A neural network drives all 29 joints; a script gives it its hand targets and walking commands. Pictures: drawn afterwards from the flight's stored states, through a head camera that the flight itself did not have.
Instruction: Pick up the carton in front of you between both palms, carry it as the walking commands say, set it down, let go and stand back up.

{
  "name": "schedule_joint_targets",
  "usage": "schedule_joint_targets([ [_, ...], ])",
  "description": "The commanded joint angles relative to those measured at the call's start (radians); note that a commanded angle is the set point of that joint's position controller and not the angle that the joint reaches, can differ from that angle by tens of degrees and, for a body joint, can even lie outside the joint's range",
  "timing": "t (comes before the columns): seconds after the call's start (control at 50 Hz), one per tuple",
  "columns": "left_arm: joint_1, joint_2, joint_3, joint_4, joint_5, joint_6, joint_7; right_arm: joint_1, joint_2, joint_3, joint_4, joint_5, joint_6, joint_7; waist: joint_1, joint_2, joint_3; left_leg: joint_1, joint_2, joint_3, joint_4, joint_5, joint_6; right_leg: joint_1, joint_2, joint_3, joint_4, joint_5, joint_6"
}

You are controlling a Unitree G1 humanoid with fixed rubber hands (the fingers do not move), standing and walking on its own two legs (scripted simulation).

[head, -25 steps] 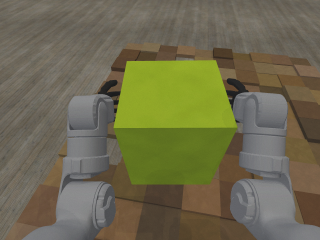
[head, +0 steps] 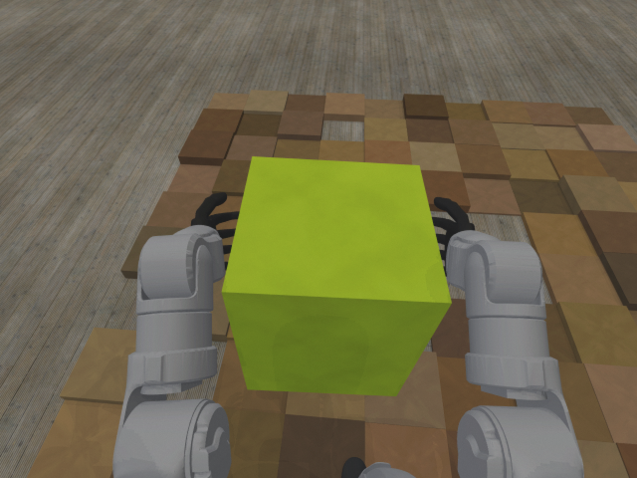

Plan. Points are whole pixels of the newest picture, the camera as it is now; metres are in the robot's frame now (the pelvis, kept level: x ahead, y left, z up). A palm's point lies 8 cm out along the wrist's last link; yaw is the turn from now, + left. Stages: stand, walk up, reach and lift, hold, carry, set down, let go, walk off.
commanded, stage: carry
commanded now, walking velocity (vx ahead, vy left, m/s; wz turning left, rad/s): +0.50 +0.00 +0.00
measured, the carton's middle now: (328, 283) +0.36 -0.01 +0.05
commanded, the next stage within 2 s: none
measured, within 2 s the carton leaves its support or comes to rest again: neither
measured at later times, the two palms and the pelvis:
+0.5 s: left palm (214, 103) +0.66 +0.16 +0.14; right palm (395, 94) +0.67 -0.14 +0.14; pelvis +0.31 +0.00 +0.01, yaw +0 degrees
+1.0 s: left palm (250, 51) +0.90 +0.12 +0.12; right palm (391, 45) +0.91 -0.18 +0.12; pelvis +0.54 -0.02 +0.02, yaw +0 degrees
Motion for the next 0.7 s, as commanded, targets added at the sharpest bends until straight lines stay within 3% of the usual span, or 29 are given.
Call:
schedule_joint_targets([
  [0.0,-0.602,-1.043,-0.620,-0.005,-0.344,-0.044,-0.240,-0.779,1.145,0.689,-0.122,0.460,-0.022,0.258,0.089,-0.110,-0.599,-0.307,0.048,-0.018,0.488,0.668,-0.015,0.871,-0.146,0.220,-0.025,-0.006,-0.129],
  [0.02,-0.571,-1.058,-0.620,-0.002,-0.352,-0.059,-0.243,-0.769,1.131,0.692,-0.147,0.454,-0.019,0.259,0.142,-0.324,-0.678,-0.550,-0.087,-0.027,0.732,0.066,-0.042,1.025,-0.325,0.596,-0.076,0.035,-0.224],
  [0.04,-0.572,-1.064,-0.627,-0.039,-0.372,-0.060,-0.247,-0.792,1.141,0.705,-0.147,0.455,-0.025,0.256,0.126,-0.277,-0.657,-0.647,-0.055,-0.105,0.839,-0.010,-0.018,1.031,-0.323,0.591,-0.080,0.064,-0.213],
  [0.06,-0.612,-1.085,-0.654,-0.093,-0.397,-0.064,-0.250,-0.787,1.138,0.701,-0.161,0.454,-0.031,0.250,0.138,-0.154,-0.618,-0.690,-0.031,-0.126,0.832,0.030,-0.002,0.981,-0.305,0.539,-0.069,0.141,-0.192],
  [0.08,-0.666,-1.107,-0.679,-0.154,-0.422,-0.068,-0.252,-0.775,1.144,0.696,-0.176,0.449,-0.035,0.242,0.135,-0.075,-0.576,-0.710,-0.003,-0.133,0.771,0.071,0.012,0.921,-0.285,0.478,-0.067,0.186,-0.162],
  [0.1,-0.705,-1.123,-0.705,-0.206,-0.448,-0.070,-0.253,-0.757,1.144,0.692,-0.192,0.437,-0.035,0.233,0.121,-0.064,-0.559,-0.695,0.016,-0.141,0.706,0.093,0.016,0.863,-0.269,0.439,-0.081,0.158,-0.141],
  [0.12,-0.729,-1.139,-0.727,-0.245,-0.471,-0.071,-0.255,-0.735,1.137,0.689,-0.207,0.426,-0.036,0.223,0.116,-0.071,-0.556,-0.670,0.023,-0.135,0.659,0.114,0.017,0.827,-0.251,0.408,-0.096,0.115,-0.128],
  [0.24,-0.719,-1.098,-0.792,-0.313,-0.532,-0.059,-0.276,-0.632,1.030,0.681,-0.244,0.337,-0.035,0.183,0.117,-0.075,-0.502,-0.697,0.029,-0.074,0.415,0.143,0.003,0.728,-0.263,0.351,-0.147,0.025,-0.180],
  [0.34,-0.642,-1.040,-0.767,-0.177,-0.498,-0.041,-0.293,-0.576,0.961,0.663,-0.151,0.294,-0.011,0.193,0.130,-0.083,-0.384,-0.574,-0.010,0.007,0.127,0.450,0.012,0.661,-0.185,0.208,-0.150,0.185,-0.101],
  [0.38,-0.614,-1.039,-0.741,-0.099,-0.475,-0.041,-0.298,-0.567,0.961,0.646,-0.091,0.292,-0.004,0.208,0.128,-0.105,-0.352,-0.507,-0.026,0.028,0.040,0.484,0.034,0.658,-0.169,0.168,-0.121,0.258,-0.076],
  [0.4,-0.605,-1.045,-0.728,-0.063,-0.465,-0.043,-0.301,-0.570,0.965,0.636,-0.063,0.292,-0.003,0.215,0.115,-0.102,-0.340,-0.467,-0.032,0.042,-0.005,0.532,0.046,0.663,-0.153,0.142,-0.081,0.337,-0.064],
  [0.44,-0.597,-1.065,-0.697,0.005,-0.450,-0.048,-0.304,-0.554,0.975,0.605,0.007,0.294,-0.005,0.231,0.029,-0.082,-0.403,-0.150,-0.076,0.112,-0.107,0.563,0.062,0.552,-0.109,0.048,0.130,0.440,-0.009],
  [0.46,-0.603,-1.069,-0.684,0.032,-0.438,-0.053,-0.304,-0.537,0.982,0.586,0.042,0.296,-0.010,0.240,-0.015,-0.035,-0.443,0.092,0.010,0.000,-0.072,0.537,0.073,0.355,-0.077,0.041,0.298,0.219,0.021],
  [0.48,-0.623,-1.107,-0.666,0.032,-0.434,-0.050,-0.303,-0.554,0.968,0.566,0.049,0.293,-0.023,0.244,-0.033,0.203,-0.551,0.388,0.299,-0.472,-0.065,0.539,0.249,-0.008,0.029,0.060,0.604,-0.280,0.070],
  [0.5,-0.642,-1.096,-0.659,0.030,-0.430,-0.051,-0.303,-0.556,1.014,0.574,0.061,0.320,-0.031,0.247,-0.043,0.259,-0.537,0.382,0.339,-0.634,-0.129,0.433,0.308,-0.157,0.073,0.119,0.776,-0.511,0.058],
  [0.54,-0.710,-1.127,-0.649,-0.018,-0.442,-0.065,-0.288,-0.692,1.088,0.618,-0.040,0.394,-0.042,0.256,-0.032,0.078,-0.462,0.255,0.316,-0.525,-0.139,0.459,0.271,-0.210,-0.007,0.162,0.788,-0.429,0.042],
  [0.56,-0.718,-1.130,-0.647,-0.044,-0.439,-0.067,-0.276,-0.765,1.121,0.650,-0.096,0.437,-0.047,0.257,-0.019,0.033,-0.425,0.170,0.298,-0.459,-0.145,0.552,0.241,-0.186,-0.033,0.153,0.729,-0.396,0.048],
  [0.58,-0.711,-1.126,-0.644,-0.063,-0.434,-0.068,-0.261,-0.818,1.145,0.678,-0.141,0.473,-0.049,0.257,0.003,0.024,-0.415,0.085,0.275,-0.392,-0.162,0.568,0.213,-0.132,-0.053,0.152,0.661,-0.369,0.054],
  [0.62,-0.700,-1.108,-0.641,-0.111,-0.422,-0.067,-0.232,-0.844,1.149,0.693,-0.197,0.512,-0.049,0.254,0.000,0.080,-0.433,0.058,0.252,-0.303,-0.144,0.713,0.200,-0.082,-0.038,0.111,0.549,-0.372,0.065],
  [0.68,-0.657,-1.074,-0.646,-0.160,-0.401,-0.056,-0.198,-0.810,1.135,0.697,-0.235,0.528,-0.029,0.248,-0.018,0.116,-0.466,0.084,0.223,-0.213,-0.094,0.897,0.197,-0.053,-0.015,0.078,0.359,-0.300,0.076],
])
